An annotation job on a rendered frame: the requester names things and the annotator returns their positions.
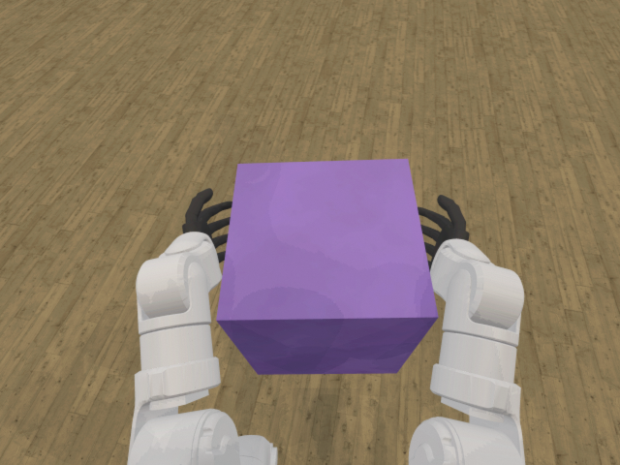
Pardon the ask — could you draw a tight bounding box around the left robot hand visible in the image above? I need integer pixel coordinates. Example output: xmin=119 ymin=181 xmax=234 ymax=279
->
xmin=182 ymin=188 xmax=233 ymax=263

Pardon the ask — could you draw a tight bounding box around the robot right upper arm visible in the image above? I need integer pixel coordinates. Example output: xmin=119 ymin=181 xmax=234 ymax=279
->
xmin=409 ymin=417 xmax=523 ymax=465

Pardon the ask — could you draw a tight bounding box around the right robot hand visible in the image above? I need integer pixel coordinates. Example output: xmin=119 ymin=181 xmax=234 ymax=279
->
xmin=418 ymin=195 xmax=469 ymax=271

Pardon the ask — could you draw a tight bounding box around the right robot forearm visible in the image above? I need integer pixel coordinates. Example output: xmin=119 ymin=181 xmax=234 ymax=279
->
xmin=430 ymin=239 xmax=525 ymax=465

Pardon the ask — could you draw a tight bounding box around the robot left upper arm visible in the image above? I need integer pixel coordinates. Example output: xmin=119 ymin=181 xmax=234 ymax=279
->
xmin=129 ymin=409 xmax=241 ymax=465

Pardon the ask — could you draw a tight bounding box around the left robot forearm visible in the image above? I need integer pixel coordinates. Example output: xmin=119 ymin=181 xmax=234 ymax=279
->
xmin=127 ymin=232 xmax=222 ymax=465

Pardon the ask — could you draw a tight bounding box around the carton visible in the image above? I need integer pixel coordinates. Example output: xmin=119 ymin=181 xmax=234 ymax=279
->
xmin=216 ymin=159 xmax=439 ymax=375

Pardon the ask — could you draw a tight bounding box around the robot left thigh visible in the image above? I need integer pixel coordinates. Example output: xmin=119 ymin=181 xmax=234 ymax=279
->
xmin=238 ymin=435 xmax=277 ymax=465

